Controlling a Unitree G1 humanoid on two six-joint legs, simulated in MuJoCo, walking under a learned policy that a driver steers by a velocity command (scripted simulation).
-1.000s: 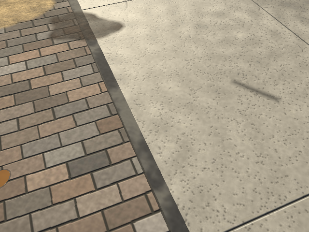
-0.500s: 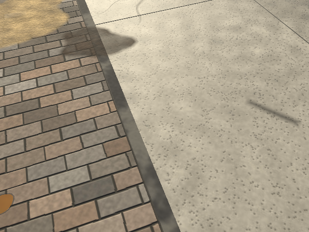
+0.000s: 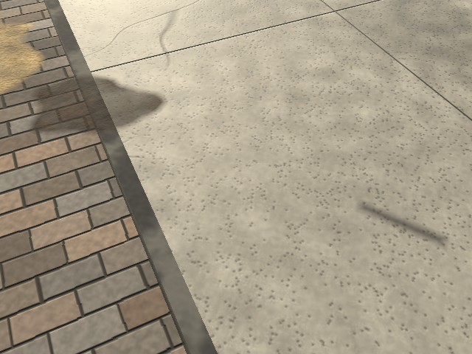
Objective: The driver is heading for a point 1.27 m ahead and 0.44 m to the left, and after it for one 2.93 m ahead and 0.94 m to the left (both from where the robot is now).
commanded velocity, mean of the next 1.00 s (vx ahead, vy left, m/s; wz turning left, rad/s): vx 0.17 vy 0.00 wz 0.33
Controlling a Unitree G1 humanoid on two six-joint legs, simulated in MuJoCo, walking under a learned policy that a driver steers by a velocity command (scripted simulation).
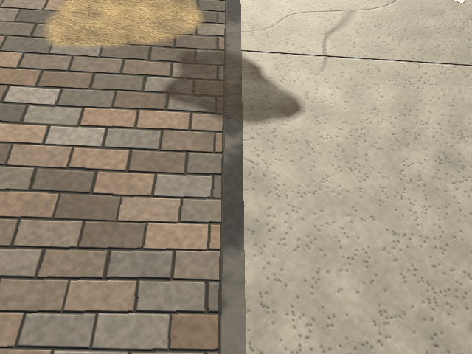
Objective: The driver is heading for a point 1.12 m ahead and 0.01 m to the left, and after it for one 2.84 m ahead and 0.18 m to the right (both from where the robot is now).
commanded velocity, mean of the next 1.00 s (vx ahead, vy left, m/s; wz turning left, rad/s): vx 0.34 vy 0.00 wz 0.18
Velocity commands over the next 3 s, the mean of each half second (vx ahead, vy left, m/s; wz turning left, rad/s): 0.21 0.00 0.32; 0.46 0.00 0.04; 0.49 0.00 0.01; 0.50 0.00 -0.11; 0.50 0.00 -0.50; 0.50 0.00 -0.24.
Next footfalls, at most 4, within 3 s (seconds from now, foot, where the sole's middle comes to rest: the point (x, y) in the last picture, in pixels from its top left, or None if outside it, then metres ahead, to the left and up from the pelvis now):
0.28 right None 0.07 -0.14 -0.78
0.72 left None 0.32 0.17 -0.78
1.24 right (233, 277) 0.66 -0.02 -0.78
1.80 left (149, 200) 0.93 0.26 -0.78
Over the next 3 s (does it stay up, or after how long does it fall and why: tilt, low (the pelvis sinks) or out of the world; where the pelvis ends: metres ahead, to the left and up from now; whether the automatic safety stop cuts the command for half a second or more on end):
stays up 1.45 0.10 -0.01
